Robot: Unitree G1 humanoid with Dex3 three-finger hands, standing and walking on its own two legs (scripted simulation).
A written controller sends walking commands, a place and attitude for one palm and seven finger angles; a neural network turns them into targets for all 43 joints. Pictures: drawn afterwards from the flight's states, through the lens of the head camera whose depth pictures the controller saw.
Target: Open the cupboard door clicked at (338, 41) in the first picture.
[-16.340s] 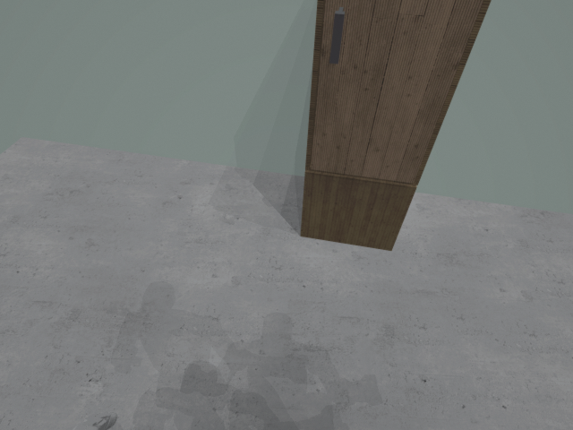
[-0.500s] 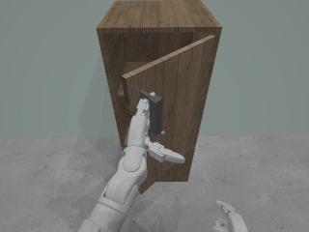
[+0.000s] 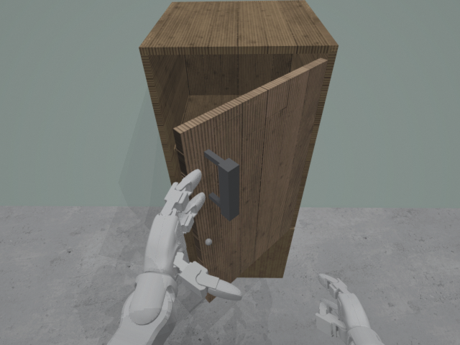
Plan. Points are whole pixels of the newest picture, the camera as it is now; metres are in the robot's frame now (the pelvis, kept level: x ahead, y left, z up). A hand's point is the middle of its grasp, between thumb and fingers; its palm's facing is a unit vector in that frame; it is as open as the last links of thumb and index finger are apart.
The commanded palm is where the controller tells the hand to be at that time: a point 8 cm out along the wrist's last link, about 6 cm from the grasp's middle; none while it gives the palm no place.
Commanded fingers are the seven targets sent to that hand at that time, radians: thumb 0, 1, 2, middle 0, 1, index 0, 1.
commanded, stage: slide the hand sideways off the handle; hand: left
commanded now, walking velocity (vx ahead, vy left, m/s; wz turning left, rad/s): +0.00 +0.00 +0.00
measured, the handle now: (220, 184) +0.34 +0.05 +0.14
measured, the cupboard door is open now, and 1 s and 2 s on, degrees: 44 44 44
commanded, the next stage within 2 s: draw the hand back to the body in 0.26 s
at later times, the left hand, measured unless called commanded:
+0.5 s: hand (181, 268) +0.19 +0.09 +0.14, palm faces +0.00 -1.00 -0.03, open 16.3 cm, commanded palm +0.15 +0.15 +0.14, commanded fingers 0.00 -0.50 0.30 -0.15 -0.30 -0.15 -0.30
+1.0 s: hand (106, 271) +0.17 +0.18 +0.14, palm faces +0.19 -0.96 -0.22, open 15.5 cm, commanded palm +0.13 +0.23 +0.16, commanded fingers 0.00 -0.05 0.50 -0.17 -0.30 -0.17 -0.30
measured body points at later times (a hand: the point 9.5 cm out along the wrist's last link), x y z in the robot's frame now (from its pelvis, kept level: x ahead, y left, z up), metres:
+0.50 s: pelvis -0.01 -0.01 -0.01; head -0.04 -0.04 +0.44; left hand +0.18 +0.14 +0.14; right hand +0.19 -0.21 -0.07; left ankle +0.00 +0.13 -0.73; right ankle -0.04 -0.11 -0.73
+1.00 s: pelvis -0.02 +0.01 +0.00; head -0.05 -0.01 +0.45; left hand +0.16 +0.23 +0.16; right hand +0.18 -0.19 -0.06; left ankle +0.00 +0.13 -0.73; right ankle -0.04 -0.10 -0.73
